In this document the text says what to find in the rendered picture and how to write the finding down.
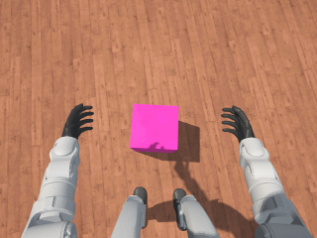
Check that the left robot forearm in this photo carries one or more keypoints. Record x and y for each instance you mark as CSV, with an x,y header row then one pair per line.
x,y
56,199

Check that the right robot forearm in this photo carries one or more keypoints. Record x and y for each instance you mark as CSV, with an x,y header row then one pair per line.
x,y
270,203

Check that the robot left hand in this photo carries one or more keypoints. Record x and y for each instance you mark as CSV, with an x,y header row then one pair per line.
x,y
73,123

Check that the right robot upper arm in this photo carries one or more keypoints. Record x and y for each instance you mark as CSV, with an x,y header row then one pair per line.
x,y
281,230

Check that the right robot shin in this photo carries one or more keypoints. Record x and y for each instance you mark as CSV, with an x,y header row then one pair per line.
x,y
188,197

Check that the left robot upper arm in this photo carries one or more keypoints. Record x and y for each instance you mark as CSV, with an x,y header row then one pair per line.
x,y
61,229

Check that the carton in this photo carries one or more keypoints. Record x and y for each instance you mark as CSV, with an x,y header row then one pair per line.
x,y
154,128

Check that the robot right hand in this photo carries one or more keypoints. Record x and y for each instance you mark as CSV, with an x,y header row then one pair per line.
x,y
243,128

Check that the robot left thigh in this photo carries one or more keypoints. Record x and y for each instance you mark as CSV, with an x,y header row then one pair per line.
x,y
131,220

